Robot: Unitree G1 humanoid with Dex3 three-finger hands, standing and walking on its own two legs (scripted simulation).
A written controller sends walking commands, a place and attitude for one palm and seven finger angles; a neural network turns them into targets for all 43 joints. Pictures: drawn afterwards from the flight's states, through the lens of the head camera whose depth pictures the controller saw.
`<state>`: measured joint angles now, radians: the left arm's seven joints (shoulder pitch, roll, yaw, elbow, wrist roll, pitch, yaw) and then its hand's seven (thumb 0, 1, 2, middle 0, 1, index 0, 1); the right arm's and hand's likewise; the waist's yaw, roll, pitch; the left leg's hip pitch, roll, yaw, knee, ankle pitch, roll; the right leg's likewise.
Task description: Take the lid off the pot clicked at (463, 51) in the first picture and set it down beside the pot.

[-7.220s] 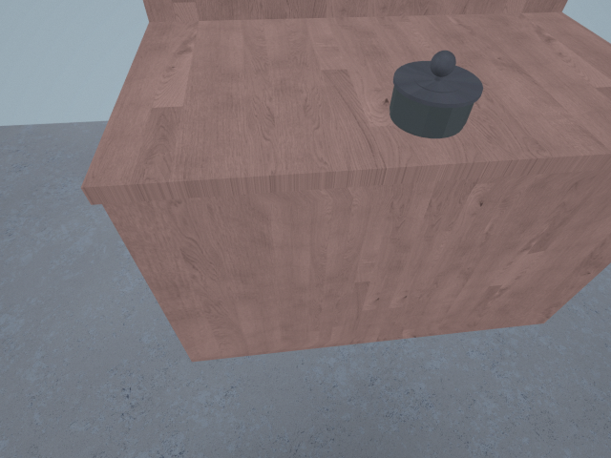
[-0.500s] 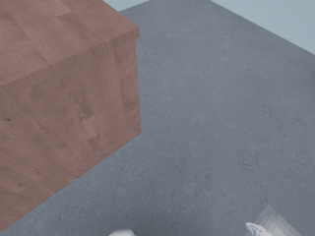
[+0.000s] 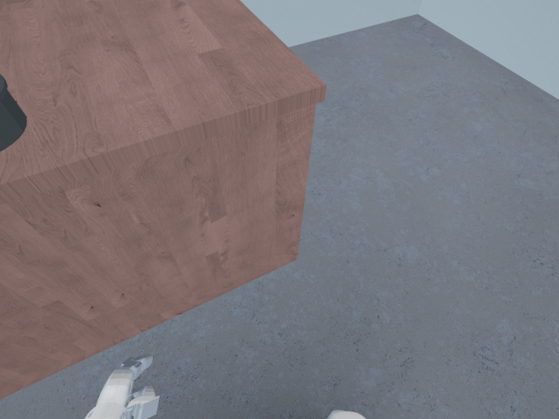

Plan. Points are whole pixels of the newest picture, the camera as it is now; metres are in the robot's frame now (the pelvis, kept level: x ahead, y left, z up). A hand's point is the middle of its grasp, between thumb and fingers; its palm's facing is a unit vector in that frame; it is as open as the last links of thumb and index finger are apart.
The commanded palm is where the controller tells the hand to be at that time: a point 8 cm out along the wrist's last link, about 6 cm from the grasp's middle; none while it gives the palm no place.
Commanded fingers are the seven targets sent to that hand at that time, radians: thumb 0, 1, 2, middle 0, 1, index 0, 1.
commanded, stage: turn to face it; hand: left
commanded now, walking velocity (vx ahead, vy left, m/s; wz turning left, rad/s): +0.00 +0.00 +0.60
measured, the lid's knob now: out of the picture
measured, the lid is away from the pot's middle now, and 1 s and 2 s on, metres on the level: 0.00 0.00 0.00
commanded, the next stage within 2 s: take the last steps up to it in 0.76 s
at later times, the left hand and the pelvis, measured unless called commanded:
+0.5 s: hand out of the picture -0.03 +0.23 -0.19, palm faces +0.34 -0.91 -0.25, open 7.4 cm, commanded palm none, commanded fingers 0.00 0.90 0.90 -0.20 -0.30 -0.20 -0.30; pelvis +0.00 +0.01 -0.02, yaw +19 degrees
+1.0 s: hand out of the picture +0.01 +0.21 -0.16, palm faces +0.46 -0.85 -0.27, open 7.4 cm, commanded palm none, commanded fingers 0.00 0.90 0.90 -0.20 -0.30 -0.20 -0.30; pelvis +0.03 -0.01 -0.01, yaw +28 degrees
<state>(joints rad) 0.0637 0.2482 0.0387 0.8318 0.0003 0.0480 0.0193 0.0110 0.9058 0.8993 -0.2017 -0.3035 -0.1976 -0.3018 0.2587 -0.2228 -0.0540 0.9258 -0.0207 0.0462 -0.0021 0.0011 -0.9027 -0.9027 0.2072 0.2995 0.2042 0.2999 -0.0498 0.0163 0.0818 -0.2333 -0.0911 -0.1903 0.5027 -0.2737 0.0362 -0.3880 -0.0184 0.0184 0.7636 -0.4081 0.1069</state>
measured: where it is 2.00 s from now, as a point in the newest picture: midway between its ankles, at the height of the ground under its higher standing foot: (214, 415)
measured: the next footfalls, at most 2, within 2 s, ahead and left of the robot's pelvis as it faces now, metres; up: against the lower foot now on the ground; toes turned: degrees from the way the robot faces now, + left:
right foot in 0.06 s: +0.05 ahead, -0.14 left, +0.00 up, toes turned +2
left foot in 0.46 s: +0.00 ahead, +0.11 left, +0.00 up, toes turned +22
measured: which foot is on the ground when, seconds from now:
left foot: down 0.00-0.06, up 0.08-0.44, down 0.46-0.98, up 1.00-1.00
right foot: up 0.00-0.04, down 0.06-0.46, up 0.48-0.96, down 0.98-1.00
